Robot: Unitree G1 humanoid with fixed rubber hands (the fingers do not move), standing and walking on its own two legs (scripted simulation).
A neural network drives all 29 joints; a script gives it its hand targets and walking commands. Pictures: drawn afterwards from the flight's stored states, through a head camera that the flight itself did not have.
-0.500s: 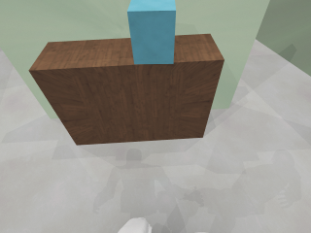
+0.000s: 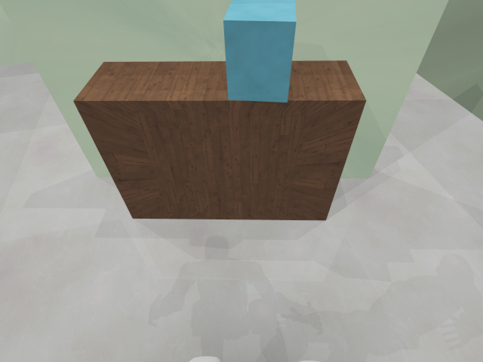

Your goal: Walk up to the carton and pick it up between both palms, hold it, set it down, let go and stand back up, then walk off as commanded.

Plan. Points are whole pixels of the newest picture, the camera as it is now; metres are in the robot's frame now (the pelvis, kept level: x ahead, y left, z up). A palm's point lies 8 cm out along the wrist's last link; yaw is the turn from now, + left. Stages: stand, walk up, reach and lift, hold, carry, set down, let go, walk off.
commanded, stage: walk off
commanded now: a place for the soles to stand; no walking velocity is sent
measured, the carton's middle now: (260, 50) +0.99 -0.07 +0.07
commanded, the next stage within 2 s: stand in 0.94 s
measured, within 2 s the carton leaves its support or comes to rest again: neither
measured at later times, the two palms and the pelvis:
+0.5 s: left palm out of the picture +0.13 +0.28 -0.12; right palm out of the picture +0.11 -0.31 -0.11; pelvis +0.05 -0.01 +0.00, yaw -3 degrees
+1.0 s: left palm (92, 358) +0.16 +0.29 -0.12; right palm out of the picture +0.12 -0.32 -0.11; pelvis +0.06 +0.00 -0.01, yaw -4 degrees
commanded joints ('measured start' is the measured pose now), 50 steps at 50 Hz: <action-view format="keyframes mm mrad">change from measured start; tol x32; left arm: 1 -102 184 57 -132 -4 -22 13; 50 -98 174 8 -56 -41 -39 58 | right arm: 1 22 -322 -72 -67 -12 -38 -22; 50 -246 -203 -29 -67 12 -22 -43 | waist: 1 -48 189 104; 11 58 -162 56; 50 28 71 -78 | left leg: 1 -40 312 -589 -485 -692 213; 4 58 327 -499 -357 -243 251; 12 -238 20 -36 190 -271 14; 18 113 230 -361 -232 -11 150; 28 -37 21 12 92 11 27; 36 148 287 -292 -96 471 217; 44 -83 5 8 77 -235 15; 50 87 272 -268 -120 566 203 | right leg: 1 -292 71 106 199 -221 -21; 9 98 17 156 -165 -121 -58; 11 -31 -255 655 -443 -464 -161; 16 -138 -156 303 -173 219 -124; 19 -128 20 125 25 65 -26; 29 53 -186 408 -125 562 -159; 37 -79 28 97 72 85 -26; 44 67 -243 445 -150 573 -212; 50 -26 7 131 -23 101 -13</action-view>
